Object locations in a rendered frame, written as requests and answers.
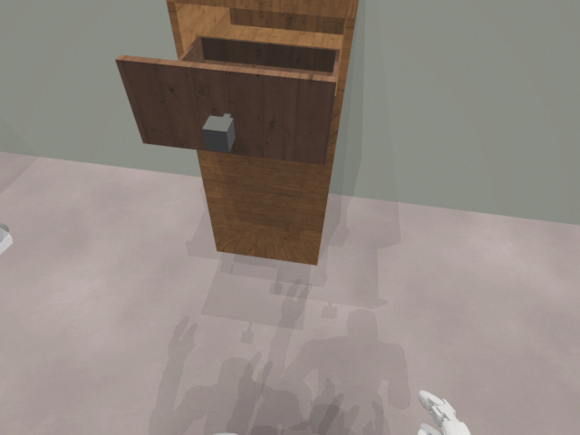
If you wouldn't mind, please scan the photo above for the right robot hand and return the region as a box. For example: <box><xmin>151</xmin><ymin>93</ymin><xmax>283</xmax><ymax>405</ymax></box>
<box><xmin>418</xmin><ymin>391</ymin><xmax>471</xmax><ymax>435</ymax></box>

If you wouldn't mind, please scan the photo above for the cabinet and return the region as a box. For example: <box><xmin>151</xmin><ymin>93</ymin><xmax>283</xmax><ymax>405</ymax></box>
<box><xmin>166</xmin><ymin>0</ymin><xmax>359</xmax><ymax>266</ymax></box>

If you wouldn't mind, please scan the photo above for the handle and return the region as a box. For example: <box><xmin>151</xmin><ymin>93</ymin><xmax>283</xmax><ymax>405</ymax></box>
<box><xmin>202</xmin><ymin>113</ymin><xmax>236</xmax><ymax>152</ymax></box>

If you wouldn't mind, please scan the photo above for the drawer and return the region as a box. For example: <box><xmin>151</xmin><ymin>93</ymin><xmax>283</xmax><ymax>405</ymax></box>
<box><xmin>115</xmin><ymin>35</ymin><xmax>340</xmax><ymax>165</ymax></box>

